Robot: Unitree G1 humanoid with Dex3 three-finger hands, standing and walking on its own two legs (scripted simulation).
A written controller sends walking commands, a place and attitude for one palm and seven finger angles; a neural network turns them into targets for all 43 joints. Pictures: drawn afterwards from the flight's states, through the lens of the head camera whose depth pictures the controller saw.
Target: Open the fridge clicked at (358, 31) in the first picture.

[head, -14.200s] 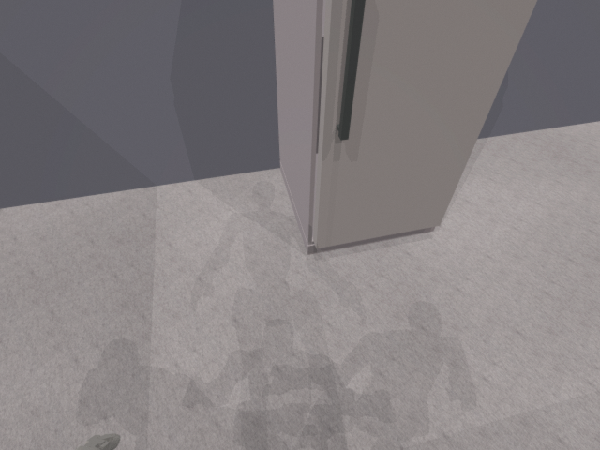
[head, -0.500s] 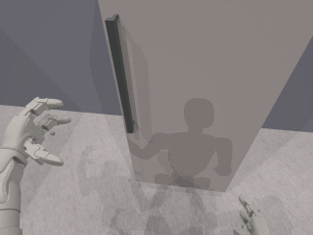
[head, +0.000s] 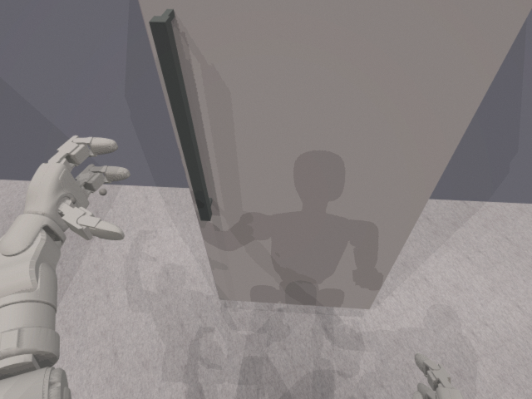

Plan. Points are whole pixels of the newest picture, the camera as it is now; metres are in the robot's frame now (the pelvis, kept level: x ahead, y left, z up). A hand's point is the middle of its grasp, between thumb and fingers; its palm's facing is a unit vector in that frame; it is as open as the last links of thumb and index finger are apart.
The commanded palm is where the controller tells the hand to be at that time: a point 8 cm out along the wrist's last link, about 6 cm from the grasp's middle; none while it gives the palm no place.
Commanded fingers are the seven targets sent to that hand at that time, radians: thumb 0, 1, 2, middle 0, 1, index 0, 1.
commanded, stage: move the hooked fingers beside the handle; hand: left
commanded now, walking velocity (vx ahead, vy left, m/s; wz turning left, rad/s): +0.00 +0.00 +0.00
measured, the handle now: (191, 137) +0.55 +0.18 +0.10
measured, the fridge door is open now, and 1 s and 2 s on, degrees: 0 0 0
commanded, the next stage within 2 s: feel for the door with the fingertips in 1.84 s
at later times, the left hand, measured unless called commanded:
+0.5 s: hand (128, 162) +0.42 +0.24 +0.15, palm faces -0.01 -1.00 +0.00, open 14.0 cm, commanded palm +0.40 +0.30 +0.14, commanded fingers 0.00 -0.50 0.30 -0.30 -1.20 -0.30 -1.20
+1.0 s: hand (151, 138) +0.49 +0.23 +0.14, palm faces -0.03 -1.00 +0.01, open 14.0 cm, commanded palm +0.46 +0.29 +0.14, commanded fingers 0.00 -0.50 0.30 -0.30 -1.20 -0.30 -1.20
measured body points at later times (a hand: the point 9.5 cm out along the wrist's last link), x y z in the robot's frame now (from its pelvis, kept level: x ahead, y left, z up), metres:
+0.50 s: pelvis +0.00 +0.00 +0.00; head +0.03 +0.00 +0.44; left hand +0.41 +0.30 +0.15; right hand +0.10 -0.26 -0.11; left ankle +0.00 +0.13 -0.73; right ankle +0.02 -0.13 -0.73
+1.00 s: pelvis +0.00 +0.01 -0.01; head +0.07 +0.02 +0.43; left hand +0.48 +0.28 +0.15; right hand +0.02 -0.26 -0.12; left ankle +0.00 +0.13 -0.73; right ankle +0.02 -0.13 -0.73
